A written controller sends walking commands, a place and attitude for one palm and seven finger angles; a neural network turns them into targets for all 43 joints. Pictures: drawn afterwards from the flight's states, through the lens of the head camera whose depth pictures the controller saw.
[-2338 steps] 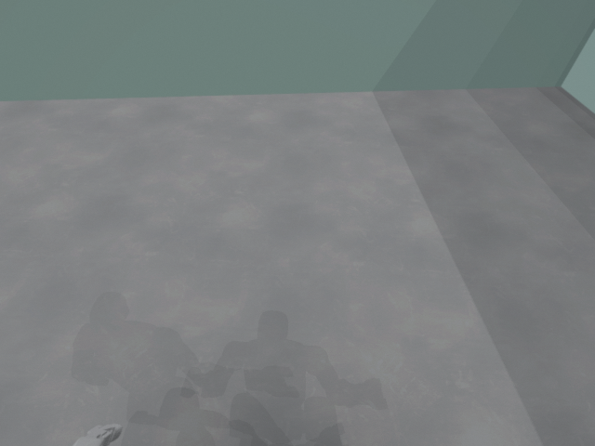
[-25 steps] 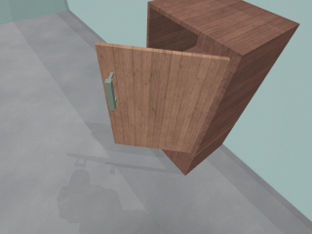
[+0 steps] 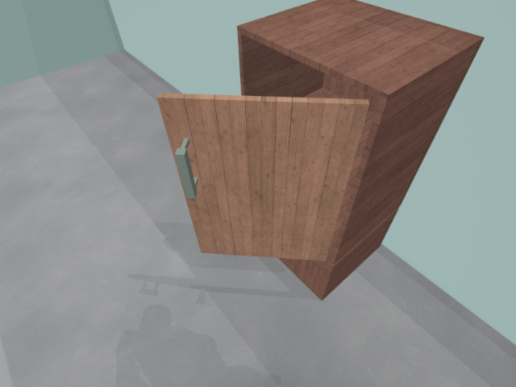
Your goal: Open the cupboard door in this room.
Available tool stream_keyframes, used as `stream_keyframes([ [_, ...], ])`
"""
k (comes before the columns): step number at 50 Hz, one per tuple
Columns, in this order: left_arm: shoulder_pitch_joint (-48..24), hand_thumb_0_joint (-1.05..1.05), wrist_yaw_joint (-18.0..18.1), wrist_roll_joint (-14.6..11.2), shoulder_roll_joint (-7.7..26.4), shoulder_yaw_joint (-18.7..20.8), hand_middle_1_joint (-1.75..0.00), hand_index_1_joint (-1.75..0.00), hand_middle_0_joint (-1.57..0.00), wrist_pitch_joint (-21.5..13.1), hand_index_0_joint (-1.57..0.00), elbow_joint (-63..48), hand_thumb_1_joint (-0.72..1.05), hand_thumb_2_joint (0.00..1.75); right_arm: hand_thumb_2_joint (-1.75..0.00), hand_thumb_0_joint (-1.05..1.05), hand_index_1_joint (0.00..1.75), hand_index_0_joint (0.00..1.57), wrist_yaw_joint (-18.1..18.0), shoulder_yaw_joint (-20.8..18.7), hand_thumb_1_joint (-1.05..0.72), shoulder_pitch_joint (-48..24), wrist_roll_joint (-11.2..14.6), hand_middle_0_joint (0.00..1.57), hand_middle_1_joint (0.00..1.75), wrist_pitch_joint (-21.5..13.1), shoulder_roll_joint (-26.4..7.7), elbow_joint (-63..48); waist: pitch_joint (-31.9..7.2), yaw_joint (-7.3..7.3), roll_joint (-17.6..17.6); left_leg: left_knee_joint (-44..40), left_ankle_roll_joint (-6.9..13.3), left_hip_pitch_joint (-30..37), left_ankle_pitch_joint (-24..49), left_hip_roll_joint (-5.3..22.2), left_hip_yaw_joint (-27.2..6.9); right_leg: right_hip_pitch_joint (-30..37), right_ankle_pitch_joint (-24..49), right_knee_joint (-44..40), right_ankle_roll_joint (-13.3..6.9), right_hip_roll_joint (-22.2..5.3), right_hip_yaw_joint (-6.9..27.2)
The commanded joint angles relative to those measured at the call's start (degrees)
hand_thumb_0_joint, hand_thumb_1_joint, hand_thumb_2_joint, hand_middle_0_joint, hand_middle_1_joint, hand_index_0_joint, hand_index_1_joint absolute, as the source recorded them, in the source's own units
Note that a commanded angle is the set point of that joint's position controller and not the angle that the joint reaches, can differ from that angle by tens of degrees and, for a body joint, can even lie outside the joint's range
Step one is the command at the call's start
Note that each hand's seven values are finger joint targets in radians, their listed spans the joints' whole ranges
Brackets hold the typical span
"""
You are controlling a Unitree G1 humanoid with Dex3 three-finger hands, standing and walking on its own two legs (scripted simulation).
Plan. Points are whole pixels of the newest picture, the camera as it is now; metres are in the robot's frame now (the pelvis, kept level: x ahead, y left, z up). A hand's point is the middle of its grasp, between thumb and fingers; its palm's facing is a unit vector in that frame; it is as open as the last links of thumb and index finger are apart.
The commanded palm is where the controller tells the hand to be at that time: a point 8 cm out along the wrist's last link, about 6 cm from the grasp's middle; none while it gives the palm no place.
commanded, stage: look again from close up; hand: left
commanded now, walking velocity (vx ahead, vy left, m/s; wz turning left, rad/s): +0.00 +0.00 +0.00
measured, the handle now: (188, 168) +0.58 +0.20 -0.03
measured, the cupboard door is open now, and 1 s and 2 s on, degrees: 45 45 45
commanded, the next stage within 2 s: raise the hand with hooked fingers in 0.58 s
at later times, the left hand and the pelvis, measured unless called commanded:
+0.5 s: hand out of the picture +0.04 +0.17 -0.17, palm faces -0.02 -0.98 -0.22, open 7.3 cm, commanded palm none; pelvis +0.01 -0.01 +0.00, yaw -1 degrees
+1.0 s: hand (167, 332) +0.21 +0.16 -0.02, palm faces +0.04 -1.00 -0.01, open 8.0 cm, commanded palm +0.13 +0.23 -0.06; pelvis -0.01 -0.03 -0.04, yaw +2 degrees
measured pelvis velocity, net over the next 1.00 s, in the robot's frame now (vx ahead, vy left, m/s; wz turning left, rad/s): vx -0.01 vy -0.03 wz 0.04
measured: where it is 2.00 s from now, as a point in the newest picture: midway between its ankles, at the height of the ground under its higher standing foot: outside the picture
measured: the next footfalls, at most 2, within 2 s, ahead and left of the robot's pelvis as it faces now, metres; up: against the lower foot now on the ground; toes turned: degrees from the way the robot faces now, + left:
none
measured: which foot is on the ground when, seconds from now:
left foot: down 0.00-1.00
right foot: down 0.00-1.00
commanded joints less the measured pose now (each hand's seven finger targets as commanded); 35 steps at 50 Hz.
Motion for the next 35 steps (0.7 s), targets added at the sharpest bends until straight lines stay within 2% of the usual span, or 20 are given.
stream_keyframes([
  [1,1.1,0.00,0.2,0.0,7.5,1.2,-0.30,-0.30,-0.20,-1.2,-0.20,-3.0,0.90,0.90,-0.90,0.00,0.30,0.20,-0.1,-0.3,-0.90,2.0,-0.2,0.20,0.30,-1.5,-5.1,-2.5,3.2,0.02,-3.9,-8.9,1.1,-1.0,2.9,4.9,-7.0,-3.5,2.4,-7.0,-2.6,-3.7,6.0],
  [6,0.9,0.00,0.0,-0.2,8.2,1.2,-0.30,-0.30,-0.20,-0.9,-0.20,-2.7,0.90,0.90,-0.90,0.00,0.30,0.20,-0.1,0.0,-0.90,2.5,-0.2,0.20,0.30,-1.7,-5.3,-0.9,3.2,0.38,-2.0,-10.3,1.0,-1.1,1.8,5.0,-6.6,-2.8,1.8,-7.3,-2.5,-3.8,6.0],
  [13,0.3,0.00,0.0,-0.2,8.7,1.4,-0.30,-0.30,-0.20,-1.1,-0.20,-2.2,0.90,0.90,-0.90,0.00,0.30,0.20,-0.3,0.1,-0.90,3.3,-0.2,0.20,0.30,-2.1,-5.0,1.5,-0.3,0.47,-2.2,-9.1,0.9,1.6,7.4,5.3,-5.6,0.0,8.7,-6.8,-2.4,-4.4,5.8],
  [17,0.0,0.00,0.0,-0.1,8.4,1.5,-0.30,-0.30,-0.20,-1.1,-0.20,-1.6,0.90,0.90,-0.90,0.00,0.30,0.20,-0.5,0.0,-0.90,3.6,-0.2,0.20,0.30,-2.1,-4.6,2.5,0.6,0.45,-2.2,-9.4,0.9,1.8,8.3,5.6,-5.6,-0.2,9.5,-6.9,-2.4,-4.1,5.7],
  [19,-0.1,0.00,0.0,-0.2,8.5,1.5,-0.30,-0.30,-0.20,-1.0,-0.20,-1.2,0.90,0.90,-0.90,0.00,0.30,0.20,-0.5,0.1,-0.90,3.5,-0.1,0.20,0.30,-2.1,-4.6,3.0,0.8,0.49,-1.0,-9.5,0.7,1.8,8.4,5.6,-5.5,-0.2,9.6,-6.8,-2.4,-4.2,5.7],
  [23,0.1,0.00,0.0,-0.1,8.4,1.5,-0.30,-0.30,-0.20,-1.1,-0.20,-0.6,0.90,0.90,-0.90,0.00,0.30,0.20,-0.7,0.0,-0.90,3.4,-0.1,0.20,0.30,-2.1,-4.4,3.6,0.9,0.46,-2.4,-9.0,0.6,2.6,9.6,5.6,-5.1,0.0,12.0,-7.3,-2.4,-4.5,5.9],
  [27,0.1,0.00,0.0,0.0,8.0,1.5,-0.30,-0.30,-0.20,-1.1,-0.20,-0.1,0.90,0.90,-0.90,0.00,0.30,0.20,-0.7,0.0,-0.90,3.1,0.0,0.20,0.30,-2.0,-4.1,4.2,1.7,0.37,-2.4,-9.5,0.6,3.0,8.9,5.7,-5.1,-0.6,11.2,-7.9,-2.4,-4.3,5.9],
  [33,0.3,0.00,0.0,0.0,8.0,1.6,-0.30,-0.30,-0.20,-1.1,-0.20,0.4,0.90,0.90,-0.90,0.00,0.30,0.20,-0.8,-0.1,-0.90,2.5,0.0,0.20,0.30,-2.0,-4.4,4.5,0.7,0.33,-1.6,-9.5,0.6,4.0,10.1,5.7,-5.1,-0.2,12.1,-8.1,-2.3,-4.3,6.0],
  [34,5.2,0.00,2.2,0.3,7.7,1.5,-0.30,-0.30,-0.20,-1.6,-0.20,2.6,0.90,0.90,-0.90,0.00,0.30,0.20,-0.4,-0.5,-0.90,-2.0,0.6,0.20,0.30,-1.9,-6.2,0.9,2.3,1.92,-3.1,1.9,-1.1,-0.1,12.9,7.0,-3.5,-0.8,26.9,-8.9,-1.1,-7.8,8.1],
  [35,-37.2,0.00,1.6,-11.6,21.6,10.4,-0.32,-0.32,-0.20,-13.9,-0.20,-86.0,0.88,0.89,-0.90,0.00,0.30,0.20,-3.0,-1.9,-0.90,0.3,3.5,0.20,0.30,-10.3,-14.5,-18.9,-27.9,-4.59,5.7,-4.8,0.3,14.0,19.7,-1.1,-5.2,6.2,26.1,-2.7,-2.3,-1.6,2.5],
])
